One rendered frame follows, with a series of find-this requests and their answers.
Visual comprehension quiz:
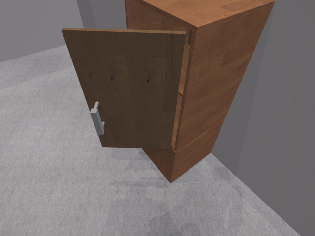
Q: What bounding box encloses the handle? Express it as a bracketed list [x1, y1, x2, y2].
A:
[90, 102, 105, 135]

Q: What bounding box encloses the cupboard door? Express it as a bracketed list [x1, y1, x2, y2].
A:
[62, 28, 186, 149]

